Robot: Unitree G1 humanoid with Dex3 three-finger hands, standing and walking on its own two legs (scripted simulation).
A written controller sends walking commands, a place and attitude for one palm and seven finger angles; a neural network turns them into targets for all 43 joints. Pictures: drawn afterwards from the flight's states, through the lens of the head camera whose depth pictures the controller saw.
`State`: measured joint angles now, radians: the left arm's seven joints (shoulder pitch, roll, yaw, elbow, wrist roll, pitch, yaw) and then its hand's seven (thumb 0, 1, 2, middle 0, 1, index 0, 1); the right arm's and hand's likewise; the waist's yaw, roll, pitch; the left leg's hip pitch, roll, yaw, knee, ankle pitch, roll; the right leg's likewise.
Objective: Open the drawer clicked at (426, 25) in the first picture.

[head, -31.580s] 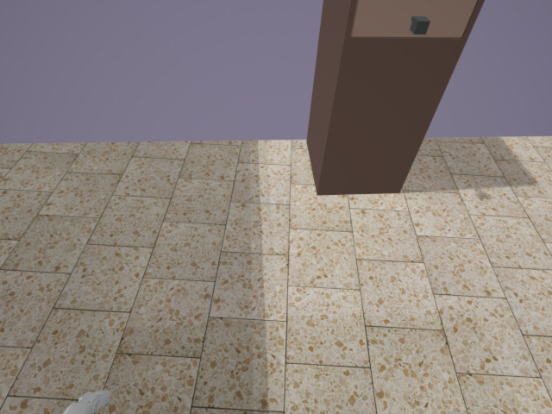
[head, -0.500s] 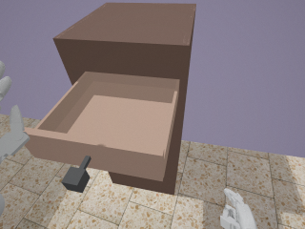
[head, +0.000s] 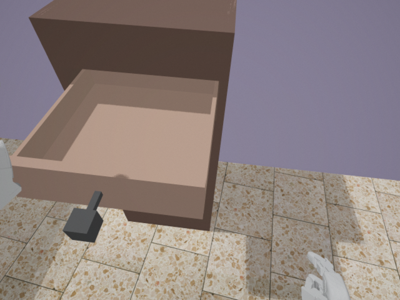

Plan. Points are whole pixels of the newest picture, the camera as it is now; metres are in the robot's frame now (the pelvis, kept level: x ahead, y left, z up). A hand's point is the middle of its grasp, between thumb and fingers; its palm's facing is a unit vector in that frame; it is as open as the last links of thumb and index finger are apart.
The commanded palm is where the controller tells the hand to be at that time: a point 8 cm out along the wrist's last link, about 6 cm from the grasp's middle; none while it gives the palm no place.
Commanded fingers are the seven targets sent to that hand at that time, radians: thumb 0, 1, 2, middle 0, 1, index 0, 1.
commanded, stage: step back with the hand held close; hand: left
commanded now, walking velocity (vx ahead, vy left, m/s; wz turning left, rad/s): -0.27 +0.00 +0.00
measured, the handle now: (89, 213) +0.25 +0.21 +0.08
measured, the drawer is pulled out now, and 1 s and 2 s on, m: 0.30 0.30 0.30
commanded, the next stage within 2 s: stop stepping back and stand still in 0.82 s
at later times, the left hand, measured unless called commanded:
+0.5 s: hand out of the picture +0.13 +0.26 +0.25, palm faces +0.47 -0.78 -0.41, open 7.4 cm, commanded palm +0.06 +0.31 +0.27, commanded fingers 0.00 0.90 0.90 -0.20 -0.30 -0.20 -0.30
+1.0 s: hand out of the picture +0.01 +0.21 +0.26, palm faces +0.35 -0.76 -0.55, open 7.4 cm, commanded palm -0.07 +0.28 +0.27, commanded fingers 0.00 0.90 0.90 -0.20 -0.30 -0.20 -0.30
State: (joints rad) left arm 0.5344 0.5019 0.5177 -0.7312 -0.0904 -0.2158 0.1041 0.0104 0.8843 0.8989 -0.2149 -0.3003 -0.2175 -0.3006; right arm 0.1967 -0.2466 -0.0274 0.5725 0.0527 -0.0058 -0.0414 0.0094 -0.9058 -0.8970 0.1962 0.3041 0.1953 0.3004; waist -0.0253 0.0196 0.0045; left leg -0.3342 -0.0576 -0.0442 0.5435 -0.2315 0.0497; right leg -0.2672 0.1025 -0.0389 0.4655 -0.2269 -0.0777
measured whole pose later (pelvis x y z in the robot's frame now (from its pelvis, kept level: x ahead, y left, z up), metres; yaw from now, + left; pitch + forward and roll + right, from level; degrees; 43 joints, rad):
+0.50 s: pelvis -0.06 +0.03 -0.01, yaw +2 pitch +1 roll -1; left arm 0.42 0.47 0.52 -0.78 -0.06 -0.23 0.14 0.01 0.88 0.90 -0.21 -0.30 -0.22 -0.30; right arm 0.23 -0.21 0.01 0.59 0.02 -0.04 -0.04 0.01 -0.90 -0.90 0.20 0.30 0.20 0.30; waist -0.03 -0.04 0.01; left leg -0.46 -0.03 -0.01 0.81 -0.41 0.02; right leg -0.40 0.02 -0.08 0.57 -0.19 -0.05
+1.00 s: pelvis -0.20 +0.01 +0.00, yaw +0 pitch +2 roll -2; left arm 0.48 0.52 0.56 -0.81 -0.10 -0.26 0.09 0.01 0.88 0.90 -0.21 -0.30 -0.22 -0.30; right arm 0.12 -0.16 0.02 0.60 0.03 -0.08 0.00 0.01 -0.90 -0.90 0.20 0.30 0.20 0.30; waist -0.02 0.03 0.05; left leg -0.57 0.04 -0.02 0.79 -0.31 -0.02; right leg -0.26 0.06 -0.05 0.53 -0.31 -0.05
